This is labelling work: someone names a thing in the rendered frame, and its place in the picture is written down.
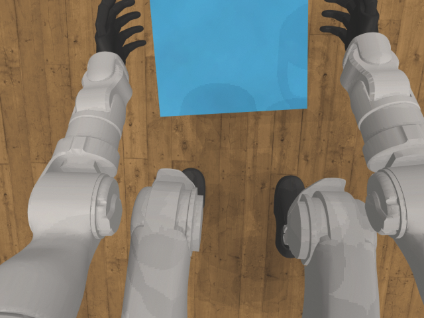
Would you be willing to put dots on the robot left hand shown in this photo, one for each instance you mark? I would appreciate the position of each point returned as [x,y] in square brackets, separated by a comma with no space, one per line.
[108,37]

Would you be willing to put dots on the robot right upper arm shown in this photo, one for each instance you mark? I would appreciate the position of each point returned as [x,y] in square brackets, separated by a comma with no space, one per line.
[395,207]

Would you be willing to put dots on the right robot thigh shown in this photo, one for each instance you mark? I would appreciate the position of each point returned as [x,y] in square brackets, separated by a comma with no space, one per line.
[340,273]

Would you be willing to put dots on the carton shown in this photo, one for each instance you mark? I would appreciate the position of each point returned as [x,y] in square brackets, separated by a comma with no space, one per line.
[230,56]

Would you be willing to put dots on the robot left upper arm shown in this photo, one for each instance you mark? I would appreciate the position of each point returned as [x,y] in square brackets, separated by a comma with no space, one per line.
[70,212]

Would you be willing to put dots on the robot left shin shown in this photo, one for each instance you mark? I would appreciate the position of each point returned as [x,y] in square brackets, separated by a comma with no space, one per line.
[141,202]

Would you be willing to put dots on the robot right hand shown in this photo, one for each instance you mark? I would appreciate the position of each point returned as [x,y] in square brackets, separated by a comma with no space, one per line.
[363,18]

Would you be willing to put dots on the robot left forearm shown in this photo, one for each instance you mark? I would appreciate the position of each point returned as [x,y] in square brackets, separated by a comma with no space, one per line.
[96,125]

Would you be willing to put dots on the robot right forearm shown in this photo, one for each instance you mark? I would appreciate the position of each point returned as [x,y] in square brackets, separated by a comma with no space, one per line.
[385,108]

